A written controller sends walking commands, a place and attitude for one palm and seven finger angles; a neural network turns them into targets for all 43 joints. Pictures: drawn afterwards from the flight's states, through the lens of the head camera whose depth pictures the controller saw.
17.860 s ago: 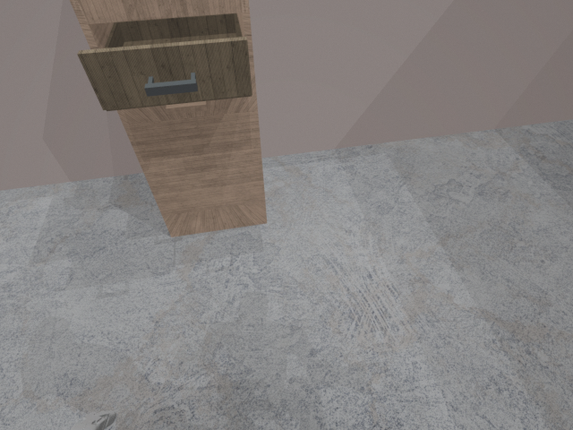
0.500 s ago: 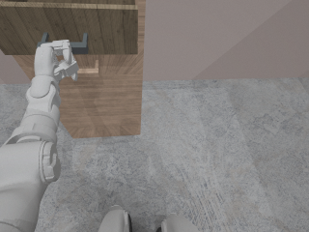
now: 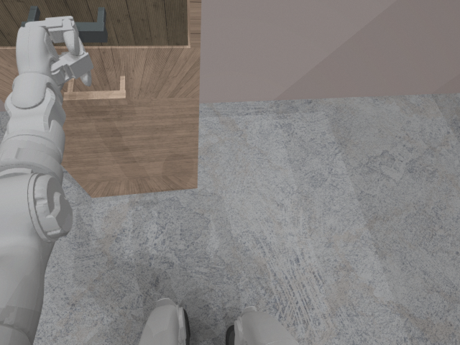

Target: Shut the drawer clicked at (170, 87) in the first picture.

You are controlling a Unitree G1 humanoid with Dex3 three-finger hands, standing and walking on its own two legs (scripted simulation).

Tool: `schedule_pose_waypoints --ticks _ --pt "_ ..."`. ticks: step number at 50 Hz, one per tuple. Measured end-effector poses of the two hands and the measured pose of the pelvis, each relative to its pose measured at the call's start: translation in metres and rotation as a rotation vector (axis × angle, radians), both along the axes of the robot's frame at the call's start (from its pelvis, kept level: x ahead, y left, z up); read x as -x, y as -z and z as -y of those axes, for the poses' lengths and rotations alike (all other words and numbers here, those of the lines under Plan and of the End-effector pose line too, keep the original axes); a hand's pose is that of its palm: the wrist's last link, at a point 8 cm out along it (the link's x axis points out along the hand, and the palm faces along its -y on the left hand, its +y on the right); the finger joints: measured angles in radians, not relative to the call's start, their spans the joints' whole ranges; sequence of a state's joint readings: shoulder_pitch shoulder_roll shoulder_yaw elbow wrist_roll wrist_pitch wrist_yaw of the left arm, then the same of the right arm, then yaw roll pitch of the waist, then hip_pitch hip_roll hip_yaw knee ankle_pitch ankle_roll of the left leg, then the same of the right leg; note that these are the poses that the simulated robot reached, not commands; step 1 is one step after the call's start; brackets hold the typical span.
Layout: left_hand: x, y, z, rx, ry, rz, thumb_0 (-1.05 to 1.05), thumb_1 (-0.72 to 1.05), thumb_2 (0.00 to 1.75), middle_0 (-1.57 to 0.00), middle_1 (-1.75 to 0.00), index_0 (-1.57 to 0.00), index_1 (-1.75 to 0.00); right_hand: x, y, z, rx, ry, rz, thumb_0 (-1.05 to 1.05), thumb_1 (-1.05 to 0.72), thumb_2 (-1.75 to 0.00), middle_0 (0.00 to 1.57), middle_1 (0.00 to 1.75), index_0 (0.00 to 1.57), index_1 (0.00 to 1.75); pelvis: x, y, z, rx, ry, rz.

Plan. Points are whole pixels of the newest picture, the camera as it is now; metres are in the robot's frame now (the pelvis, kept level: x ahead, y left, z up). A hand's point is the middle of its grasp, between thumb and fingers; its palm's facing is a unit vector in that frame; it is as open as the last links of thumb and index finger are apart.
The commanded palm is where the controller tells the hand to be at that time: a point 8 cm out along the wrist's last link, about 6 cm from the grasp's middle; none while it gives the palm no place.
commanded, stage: push the drawer shut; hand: left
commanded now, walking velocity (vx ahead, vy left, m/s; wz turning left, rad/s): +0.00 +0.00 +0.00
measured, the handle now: (67, 23) +0.63 +0.20 +0.12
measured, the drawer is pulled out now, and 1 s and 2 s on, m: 0.00 0.00 0.00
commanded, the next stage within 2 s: pull the fist back off the drawer in 0.10 s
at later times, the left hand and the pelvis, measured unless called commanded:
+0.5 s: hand (85, 56) +0.56 +0.17 +0.12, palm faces +0.07 -1.00 -0.02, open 3.2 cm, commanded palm +0.55 +0.19 +0.12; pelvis -0.01 +0.00 +0.00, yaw +0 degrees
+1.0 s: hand (87, 72) +0.52 +0.17 +0.12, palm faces +0.07 -1.00 -0.01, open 3.3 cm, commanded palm +0.49 +0.21 +0.12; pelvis +0.03 +0.00 +0.02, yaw -1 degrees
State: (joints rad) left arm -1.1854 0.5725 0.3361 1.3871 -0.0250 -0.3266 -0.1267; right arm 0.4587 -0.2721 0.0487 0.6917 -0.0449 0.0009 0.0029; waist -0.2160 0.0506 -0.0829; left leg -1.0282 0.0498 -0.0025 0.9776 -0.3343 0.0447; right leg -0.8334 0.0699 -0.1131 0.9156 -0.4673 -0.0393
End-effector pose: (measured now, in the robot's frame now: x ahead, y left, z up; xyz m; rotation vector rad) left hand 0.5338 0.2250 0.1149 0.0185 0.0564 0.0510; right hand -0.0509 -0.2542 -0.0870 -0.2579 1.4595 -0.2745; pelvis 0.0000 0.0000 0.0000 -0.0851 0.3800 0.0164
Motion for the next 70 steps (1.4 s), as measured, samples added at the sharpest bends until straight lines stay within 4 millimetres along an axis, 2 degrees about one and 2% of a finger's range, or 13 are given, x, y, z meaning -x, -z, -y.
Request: schedule_pose_waypoints --ticks 9,24,34,40,48,55,60,70 --pt "0.000 0.001 -0.003 -0.002 -0.009 -0.007 -0.03 0.73 1.03 -1.40 -1.60 -1.40 -1.60 0.006 -0.003 0.004 0.021 0.000 0.001 0.01 -0.90 -0.90 0.20 0.30 0.20 0.30 0.006 0.001 0.002 0.007 -0.006 -0.008" --pt "0.001 -0.003 0.002 0.000 -0.014 0.002 0.03 0.79 1.00 -1.40 -1.60 -1.40 -1.60 0.011 -0.004 0.005 0.020 -0.004 0.015 0.01 -0.90 -0.90 0.20 0.30 0.20 0.30 0.009 0.001 0.001 0.007 -0.002 -0.003" --pt "0.004 -0.004 0.014 0.012 -0.004 0.030 0.04 0.88 0.95 -1.40 -1.60 -1.40 -1.60 0.001 -0.001 -0.004 -0.028 0.025 0.022 0.01 -0.90 -0.90 0.20 0.30 0.20 0.30 -0.001 -0.004 -0.001 -0.004 0.016 0.014" --pt "0.013 -0.004 0.017 0.012 -0.003 0.045 0.03 0.89 0.92 -1.40 -1.60 -1.40 -1.60 -0.020 -0.001 -0.005 -0.052 0.044 0.064 0.01 -0.90 -0.90 0.20 0.30 0.20 0.30 -0.014 -0.010 -0.001 -0.019 0.036 0.035" --pt "0.033 0.000 0.009 0.008 -0.020 0.033 0.02 0.89 0.90 -1.40 -1.60 -1.40 -1.60 -0.065 0.000 0.001 -0.067 0.019 0.142 0.01 -0.90 -0.90 0.20 0.30 0.20 0.30 -0.025 -0.016 0.003 -0.031 0.030 0.079" --pt "0.044 -0.012 0.005 0.005 -0.012 0.086 0.02 0.90 0.90 -1.40 -1.60 -1.40 -1.60 -0.097 0.000 0.012 -0.057 -0.012 0.206 0.01 -0.91 -0.90 0.20 0.30 0.20 0.30 -0.028 -0.018 0.007 -0.038 0.026 0.093" --pt "0.070 -0.017 0.001 -0.002 0.006 0.080 0.02 0.90 0.90 -1.40 -1.60 -1.40 -1.60 -0.120 -0.006 0.015 -0.070 -0.017 0.274 0.01 -0.91 -0.90 0.20 0.30 0.20 0.30 -0.032 -0.025 0.009 -0.048 0.031 0.134" --pt "0.141 -0.038 -0.010 -0.013 -0.003 0.119 0.02 0.90 0.90 -1.40 -1.60 -1.40 -1.60 -0.179 -0.025 0.013 -0.088 -0.094 0.477 0.01 -0.91 -0.90 0.20 0.30 0.20 0.30 -0.031 -0.037 0.014 -0.062 0.012 0.235"
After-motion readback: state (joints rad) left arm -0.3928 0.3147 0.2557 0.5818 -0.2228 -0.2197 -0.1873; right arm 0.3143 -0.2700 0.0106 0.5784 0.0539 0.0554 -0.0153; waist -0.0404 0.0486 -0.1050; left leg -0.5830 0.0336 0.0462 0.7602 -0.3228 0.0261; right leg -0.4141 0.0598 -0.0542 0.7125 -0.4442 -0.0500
